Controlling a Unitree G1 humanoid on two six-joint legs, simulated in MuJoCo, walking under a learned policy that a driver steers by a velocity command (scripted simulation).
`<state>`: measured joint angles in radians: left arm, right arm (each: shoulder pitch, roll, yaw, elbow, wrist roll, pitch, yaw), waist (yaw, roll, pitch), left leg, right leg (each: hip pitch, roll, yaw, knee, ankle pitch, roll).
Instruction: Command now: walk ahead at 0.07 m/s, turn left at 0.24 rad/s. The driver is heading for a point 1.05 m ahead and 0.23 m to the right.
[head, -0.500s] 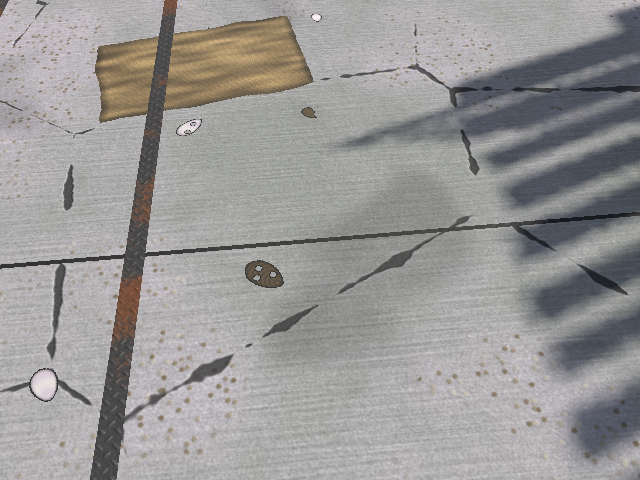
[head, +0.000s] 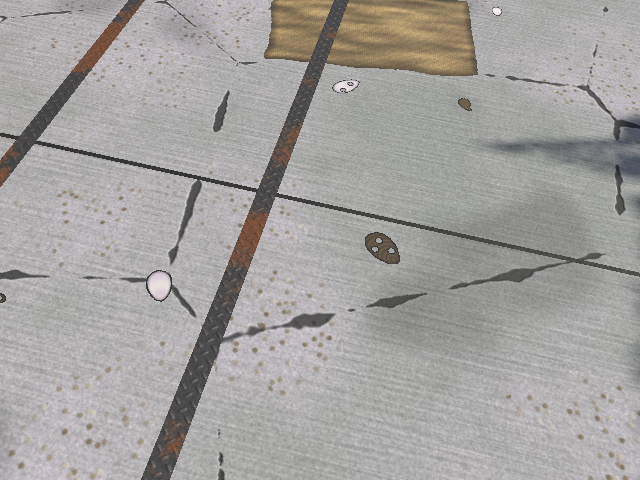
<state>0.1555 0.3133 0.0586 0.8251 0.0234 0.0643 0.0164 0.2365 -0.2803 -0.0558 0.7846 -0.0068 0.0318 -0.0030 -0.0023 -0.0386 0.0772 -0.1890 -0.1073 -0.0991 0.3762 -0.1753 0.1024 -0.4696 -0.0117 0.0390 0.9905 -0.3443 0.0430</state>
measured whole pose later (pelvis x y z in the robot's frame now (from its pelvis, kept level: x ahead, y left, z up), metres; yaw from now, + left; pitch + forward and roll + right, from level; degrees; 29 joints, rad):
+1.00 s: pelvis +0.36 -0.17 -0.02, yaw -17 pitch +0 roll +0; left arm 0.26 0.26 0.02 0.86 0.03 -0.03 0.02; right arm 0.18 -0.26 -0.01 0.86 0.00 -0.05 0.01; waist 0.01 0.00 0.11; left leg -0.38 -0.11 0.03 0.47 -0.08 0.11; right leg -0.31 0.11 0.04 1.22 -0.44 -0.01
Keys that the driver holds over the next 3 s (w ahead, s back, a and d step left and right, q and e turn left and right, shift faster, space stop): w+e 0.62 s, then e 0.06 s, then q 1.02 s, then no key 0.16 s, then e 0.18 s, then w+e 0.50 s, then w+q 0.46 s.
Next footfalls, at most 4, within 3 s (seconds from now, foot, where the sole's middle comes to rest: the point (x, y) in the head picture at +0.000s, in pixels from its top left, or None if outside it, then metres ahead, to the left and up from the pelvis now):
0.42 right None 0.17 -0.17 -0.78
0.88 left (386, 450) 0.52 -0.16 -0.78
1.42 right None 0.43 -0.33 -0.78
1.90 left None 0.38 -0.13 -0.78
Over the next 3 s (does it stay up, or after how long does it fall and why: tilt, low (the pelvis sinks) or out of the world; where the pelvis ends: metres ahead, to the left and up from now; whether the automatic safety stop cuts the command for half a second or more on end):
stays up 0.71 -0.34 -0.03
